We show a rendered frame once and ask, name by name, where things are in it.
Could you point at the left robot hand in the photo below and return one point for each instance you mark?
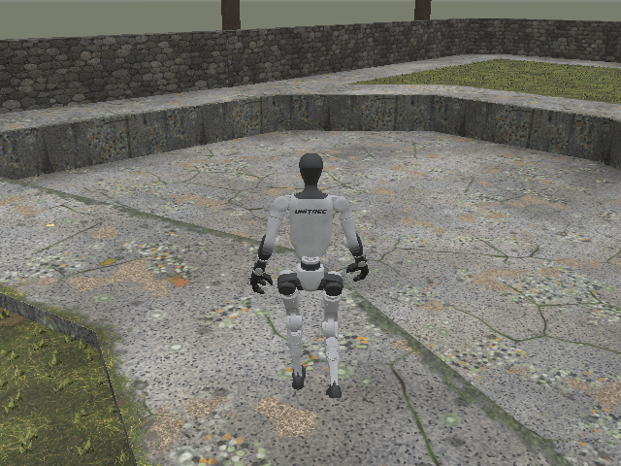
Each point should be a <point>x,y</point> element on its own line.
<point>254,280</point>

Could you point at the left robot foot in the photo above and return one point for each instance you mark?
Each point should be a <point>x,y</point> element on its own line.
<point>298,382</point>

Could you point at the right robot upper arm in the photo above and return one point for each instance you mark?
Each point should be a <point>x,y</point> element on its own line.
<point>340,204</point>

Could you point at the left robot thigh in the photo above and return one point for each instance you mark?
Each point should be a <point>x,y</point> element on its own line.
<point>287,287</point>

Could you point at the robot left forearm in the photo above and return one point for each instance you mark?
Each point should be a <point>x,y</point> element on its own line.
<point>262,259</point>

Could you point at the robot right forearm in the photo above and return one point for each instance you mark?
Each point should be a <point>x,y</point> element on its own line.
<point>358,254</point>

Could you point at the right robot hand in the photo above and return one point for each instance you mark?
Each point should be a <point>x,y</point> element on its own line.
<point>354,267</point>

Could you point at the left robot upper arm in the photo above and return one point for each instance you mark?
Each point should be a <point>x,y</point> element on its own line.
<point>280,205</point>

